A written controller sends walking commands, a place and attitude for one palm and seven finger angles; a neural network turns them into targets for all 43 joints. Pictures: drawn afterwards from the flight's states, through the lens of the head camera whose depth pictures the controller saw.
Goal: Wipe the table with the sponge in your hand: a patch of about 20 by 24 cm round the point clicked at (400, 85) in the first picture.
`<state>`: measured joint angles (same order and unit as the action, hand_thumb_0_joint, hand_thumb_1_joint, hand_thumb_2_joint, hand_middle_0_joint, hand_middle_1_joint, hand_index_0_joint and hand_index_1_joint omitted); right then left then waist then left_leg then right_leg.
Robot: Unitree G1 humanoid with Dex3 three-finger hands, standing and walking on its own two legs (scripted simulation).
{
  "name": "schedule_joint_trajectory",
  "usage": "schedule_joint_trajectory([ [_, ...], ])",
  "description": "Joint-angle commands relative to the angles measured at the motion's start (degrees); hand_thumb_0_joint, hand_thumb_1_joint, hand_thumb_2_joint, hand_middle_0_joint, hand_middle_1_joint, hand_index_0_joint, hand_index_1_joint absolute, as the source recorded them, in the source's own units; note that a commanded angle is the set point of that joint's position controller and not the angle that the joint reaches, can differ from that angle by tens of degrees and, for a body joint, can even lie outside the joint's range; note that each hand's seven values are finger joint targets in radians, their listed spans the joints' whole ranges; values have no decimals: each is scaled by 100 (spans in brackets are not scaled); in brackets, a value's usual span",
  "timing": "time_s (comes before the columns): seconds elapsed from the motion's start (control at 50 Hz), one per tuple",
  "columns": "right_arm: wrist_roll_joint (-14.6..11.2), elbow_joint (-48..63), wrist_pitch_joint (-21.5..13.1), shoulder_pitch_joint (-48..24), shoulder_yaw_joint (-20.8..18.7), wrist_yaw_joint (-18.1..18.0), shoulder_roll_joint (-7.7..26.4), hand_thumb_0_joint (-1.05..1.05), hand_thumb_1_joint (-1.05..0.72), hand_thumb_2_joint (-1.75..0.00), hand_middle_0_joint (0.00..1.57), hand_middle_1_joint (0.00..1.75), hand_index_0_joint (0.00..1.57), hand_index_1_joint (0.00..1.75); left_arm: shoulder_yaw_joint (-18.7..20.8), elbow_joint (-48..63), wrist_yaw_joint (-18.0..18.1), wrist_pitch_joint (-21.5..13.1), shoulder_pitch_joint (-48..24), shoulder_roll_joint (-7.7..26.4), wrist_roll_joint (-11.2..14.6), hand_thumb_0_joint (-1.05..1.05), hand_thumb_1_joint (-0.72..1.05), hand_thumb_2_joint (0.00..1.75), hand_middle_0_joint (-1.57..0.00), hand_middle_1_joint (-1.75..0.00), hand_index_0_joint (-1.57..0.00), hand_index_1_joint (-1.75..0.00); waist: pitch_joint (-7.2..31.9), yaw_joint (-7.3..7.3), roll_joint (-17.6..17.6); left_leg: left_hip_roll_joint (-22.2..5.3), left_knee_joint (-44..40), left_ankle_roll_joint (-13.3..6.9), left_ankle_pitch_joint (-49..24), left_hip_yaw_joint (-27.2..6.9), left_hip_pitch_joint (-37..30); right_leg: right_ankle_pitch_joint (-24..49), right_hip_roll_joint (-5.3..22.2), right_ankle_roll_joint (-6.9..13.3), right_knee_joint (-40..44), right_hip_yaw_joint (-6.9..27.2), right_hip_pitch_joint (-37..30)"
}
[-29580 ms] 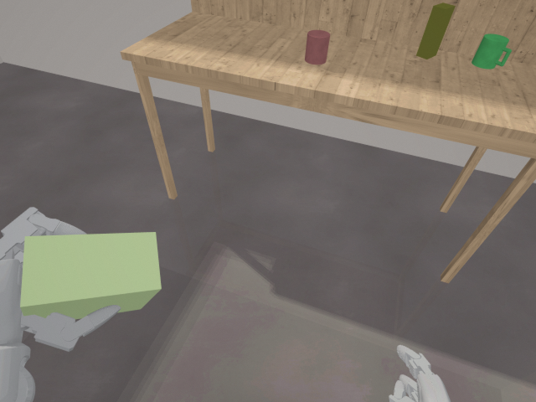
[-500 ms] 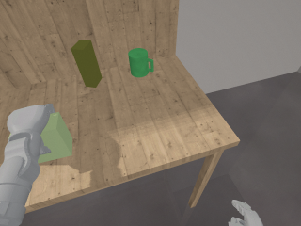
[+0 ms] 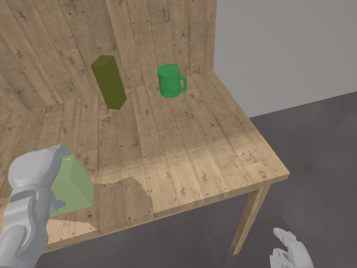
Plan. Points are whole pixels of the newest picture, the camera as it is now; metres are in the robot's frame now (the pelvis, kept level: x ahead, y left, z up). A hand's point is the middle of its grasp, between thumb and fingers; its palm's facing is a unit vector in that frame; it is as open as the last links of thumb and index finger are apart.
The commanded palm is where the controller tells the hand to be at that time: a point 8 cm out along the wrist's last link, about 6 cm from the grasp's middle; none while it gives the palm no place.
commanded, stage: wipe back along the first lane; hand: left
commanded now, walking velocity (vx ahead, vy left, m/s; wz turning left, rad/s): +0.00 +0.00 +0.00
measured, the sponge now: (62, 191) +0.25 +0.31 +0.04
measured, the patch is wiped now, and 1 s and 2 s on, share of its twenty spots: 1.00 1.00 1.00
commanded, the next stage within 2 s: lift the sponge slowly off the table in 0.14 s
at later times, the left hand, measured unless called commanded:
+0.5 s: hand (51, 195) +0.22 +0.30 +0.09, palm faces +0.00 -0.06 -1.00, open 10.4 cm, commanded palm +0.20 +0.29 +0.14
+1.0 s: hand (46, 196) +0.21 +0.29 +0.11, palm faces +0.02 -0.05 -1.00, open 10.4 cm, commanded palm +0.19 +0.29 +0.17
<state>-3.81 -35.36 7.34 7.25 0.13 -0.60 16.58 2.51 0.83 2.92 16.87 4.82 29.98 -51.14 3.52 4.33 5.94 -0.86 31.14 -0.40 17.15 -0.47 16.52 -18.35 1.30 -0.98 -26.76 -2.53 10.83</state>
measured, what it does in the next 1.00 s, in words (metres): stands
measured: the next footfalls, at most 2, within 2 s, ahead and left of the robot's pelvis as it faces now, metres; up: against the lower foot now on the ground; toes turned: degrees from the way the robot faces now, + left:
none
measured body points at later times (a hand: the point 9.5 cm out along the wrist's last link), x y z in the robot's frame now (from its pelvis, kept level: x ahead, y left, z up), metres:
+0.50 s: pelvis -0.02 -0.01 +0.00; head -0.03 -0.05 +0.45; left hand +0.22 +0.30 +0.14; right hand +0.19 -0.24 -0.10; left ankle -0.01 +0.12 -0.74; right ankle -0.05 -0.13 -0.74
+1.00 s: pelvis -0.03 -0.02 +0.00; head -0.04 -0.06 +0.45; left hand +0.20 +0.29 +0.16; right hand +0.20 -0.23 -0.09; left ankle -0.01 +0.12 -0.74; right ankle -0.05 -0.13 -0.74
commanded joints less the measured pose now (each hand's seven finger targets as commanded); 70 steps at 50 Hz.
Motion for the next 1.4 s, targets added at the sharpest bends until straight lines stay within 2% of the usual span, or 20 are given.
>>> schedule_joint_trajectory([
  [0.0,-3,956,-314,-922,-214,-19,644,0,-90,-90,20,30,20,30,130,610,-196,96,34,793,66,0,10,130,-120,-160,-120,-160,711,59,-590,181,-275,-224,-2225,-51,-589,2377,-407,391,113,-95,-255],
  [0.18,22,1007,-321,-995,-152,-77,577,0,-90,-90,20,30,20,30,101,886,-211,182,351,738,98,0,10,130,-120,-160,-120,-160,513,107,-582,225,-312,-224,-1909,5,-531,2199,-366,357,151,-95,-263],
  [0.2,25,997,-329,-1106,-146,-81,588,0,-90,-90,20,30,20,30,297,918,-184,192,464,914,93,0,10,130,-120,-160,-120,-160,457,157,-566,209,-337,-218,-1824,-17,-554,2085,-396,383,176,-23,-240],
  [0.22,22,1014,-334,-1055,-122,-97,563,0,-90,-90,20,30,20,30,50,931,-192,214,250,714,48,0,10,130,-120,-160,-120,-160,470,92,-511,220,-324,-220,-1812,22,-529,2019,-381,365,160,-94,-183],
  [0.3,52,938,-336,-1129,-129,-168,626,0,-90,-90,20,30,20,30,414,936,-175,214,-235,1220,-14,0,10,130,-120,-160,-120,-160,454,128,-441,230,-400,-227,-1595,-19,-597,1741,-405,399,258,6,-196],
  [0.34,53,920,-374,-1034,-128,-215,603,0,-90,-90,20,30,20,30,397,703,-198,202,-179,1187,-6,0,10,130,-120,-160,-120,-160,424,124,-602,265,-364,-249,-1597,7,-562,1772,-380,368,265,-38,-214],
  [0.38,55,897,-355,-1039,-121,-243,611,0,-90,-90,20,30,20,30,310,754,-247,165,-528,1192,-30,0,10,130,-120,-160,-120,-160,358,79,-520,272,-422,-247,-1442,19,-559,1574,-375,358,323,-40,-150],
  [0.4,49,890,-378,-1148,-113,-251,630,0,-90,-90,20,30,20,30,523,856,-234,132,-656,1444,-54,0,10,130,-120,-160,-120,-160,411,111,-361,263,-450,-243,-1423,-11,-631,1466,-411,402,346,36,-170],
  [0.66,84,823,-605,-1053,-164,-347,583,0,-90,-90,20,30,20,30,555,1070,-126,-276,-1138,1462,30,0,10,130,-120,-160,-120,-160,512,95,-180,308,-530,-248,-1419,1,-793,1377,-395,390,471,-36,-212],
  [0.7,83,804,-649,-1149,-152,-372,599,0,-90,-90,20,30,20,30,806,1175,-81,-331,-1428,1785,19,0,10,130,-120,-160,-120,-160,615,126,-128,301,-581,-243,-1391,-34,-897,1285,-426,425,507,54,-268],
  [0.74,108,797,-705,-1067,-172,-382,550,0,-90,-90,20,30,20,30,702,1133,-50,-373,-1305,1603,31,0,10,130,-120,-160,-120,-160,706,152,-218,323,-542,-255,-1569,-7,-958,1502,-393,410,502,-15,-345],
  [0.8,111,758,-697,-1210,-158,-369,583,0,-90,-90,20,30,20,30,954,1295,-34,-384,-1457,1907,6,0,10,130,-120,-160,-120,-160,725,186,-62,315,-593,-230,-1670,-22,-1034,1629,-412,447,530,83,-443],
  [0.84,123,769,-737,-1142,-176,-359,528,0,-90,-90,20,30,20,30,781,1353,-22,-401,-1381,1665,9,0,10,130,-120,-160,-120,-160,813,188,-117,317,-573,-234,-1803,-3,-1082,1752,-386,424,518,-2,-475],
  [0.9,121,765,-701,-1299,-141,-342,573,0,-90,-90,20,30,20,30,1015,1389,-36,-308,-1328,1923,61,0,10,130,-120,-160,-120,-160,721,229,-104,317,-650,-216,-1726,-5,-1082,1716,-399,443,582,117,-546],
  [0.94,113,726,-682,-1221,-138,-357,567,0,-90,-90,20,30,20,30,926,1094,-81,-217,-1338,1832,66,0,10,130,-120,-160,-120,-160,560,199,-339,309,-641,-225,-1681,24,-989,1677,-364,399,606,37,-470],
  [1.0,77,724,-654,-1425,-80,-395,591,0,-90,-90,20,30,20,30,857,1126,-216,-137,-1908,1942,78,0,10,130,-120,-160,-120,-160,471,121,-239,316,-732,-226,-1465,22,-1063,1384,-384,408,732,125,-373],
  [1.1,92,796,-721,-1475,-61,-415,549,0,-90,-90,20,30,20,30,687,1396,-425,-277,-2030,1841,78,0,10,130,-120,-160,-120,-160,745,140,5,336,-736,-236,-1654,-6,-1256,1571,-381,431,721,92,-522],
  [1.18,114,734,-667,-1324,-79,-399,569,0,-90,-90,20,30,20,30,694,1195,-466,-300,-2029,1852,61,0,10,130,-120,-160,-120,-160,560,133,-170,312,-801,-222,-1598,-12,-1133,1491,-355,412,759,1,-484],
  [1.3,96,797,-656,-1531,-41,-369,574,0,-90,-90,20,30,20,30,927,1293,-425,-181,-2298,2116,53,0,10,130,-120,-160,-120,-160,785,255,8,316,-908,-190,-1659,-48,-1171,1447,-392,485,751,87,-687],
  [1.38,95,749,-601,-1401,-56,-347,600,0,-90,-90,20,30,20,30,763,1042,-500,-45,-2310,1994,100,0,10,130,-120,-160,-120,-160,688,201,-167,313,-887,-198,-1639,0,-1081,1516,-345,426,762,16,-626],
])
